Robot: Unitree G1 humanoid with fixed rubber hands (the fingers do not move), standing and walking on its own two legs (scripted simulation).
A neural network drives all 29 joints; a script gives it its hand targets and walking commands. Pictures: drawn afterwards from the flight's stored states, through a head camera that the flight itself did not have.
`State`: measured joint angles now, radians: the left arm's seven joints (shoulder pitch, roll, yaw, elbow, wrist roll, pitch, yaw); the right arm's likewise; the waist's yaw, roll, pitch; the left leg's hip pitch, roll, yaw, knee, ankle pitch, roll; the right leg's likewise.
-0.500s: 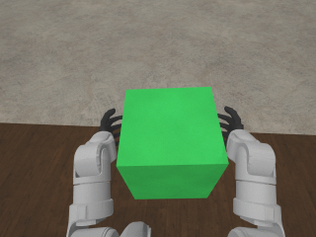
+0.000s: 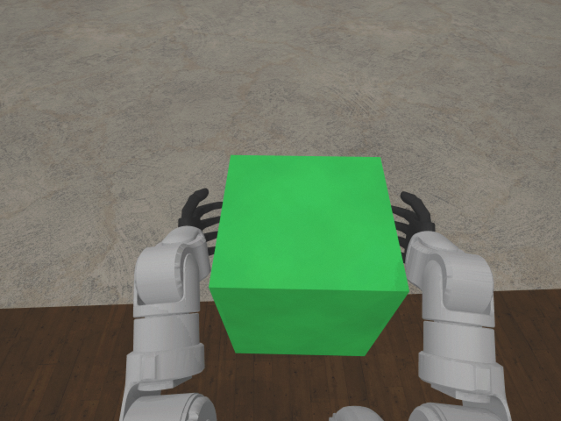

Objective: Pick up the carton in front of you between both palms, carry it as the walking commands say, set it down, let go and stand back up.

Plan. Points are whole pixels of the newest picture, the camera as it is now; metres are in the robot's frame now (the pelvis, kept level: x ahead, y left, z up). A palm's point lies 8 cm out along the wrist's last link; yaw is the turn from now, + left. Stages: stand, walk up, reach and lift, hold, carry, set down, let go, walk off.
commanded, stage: carry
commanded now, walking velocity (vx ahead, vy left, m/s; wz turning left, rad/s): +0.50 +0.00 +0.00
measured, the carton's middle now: (302, 262) +0.34 -0.01 +0.02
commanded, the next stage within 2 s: none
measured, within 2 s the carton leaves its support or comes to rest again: neither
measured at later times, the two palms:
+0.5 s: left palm (216, 125) +0.63 +0.14 +0.06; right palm (365, 117) +0.65 -0.16 +0.05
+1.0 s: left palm (220, 49) +0.97 +0.17 +0.04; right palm (335, 49) +0.95 -0.13 +0.05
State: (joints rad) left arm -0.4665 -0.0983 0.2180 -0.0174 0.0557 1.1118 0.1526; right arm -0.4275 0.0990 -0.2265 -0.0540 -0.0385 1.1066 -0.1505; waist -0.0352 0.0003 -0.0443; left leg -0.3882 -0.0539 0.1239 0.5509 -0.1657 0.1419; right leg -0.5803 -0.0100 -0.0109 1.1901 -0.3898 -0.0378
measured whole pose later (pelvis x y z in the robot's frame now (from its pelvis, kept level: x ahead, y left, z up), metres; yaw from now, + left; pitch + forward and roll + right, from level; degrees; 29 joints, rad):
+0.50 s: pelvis +0.32 -0.03 -0.03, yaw +2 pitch +4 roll +1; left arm -0.44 -0.09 0.21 0.00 0.05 1.10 0.15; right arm -0.45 0.10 -0.23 -0.01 -0.05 1.11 -0.15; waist 0.04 0.00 -0.06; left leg -0.50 -0.02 0.01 1.29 -0.43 0.05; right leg -0.42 0.06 -0.13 0.58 -0.16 -0.14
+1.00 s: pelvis +0.63 +0.02 -0.06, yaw +0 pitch +4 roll -1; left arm -0.48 -0.07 0.21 -0.01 0.03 1.12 0.15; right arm -0.45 0.10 -0.21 -0.06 -0.06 1.12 -0.15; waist -0.03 -0.01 -0.06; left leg -0.44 -0.05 0.13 0.55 -0.18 0.13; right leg -0.45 0.03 -0.02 1.27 -0.43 -0.04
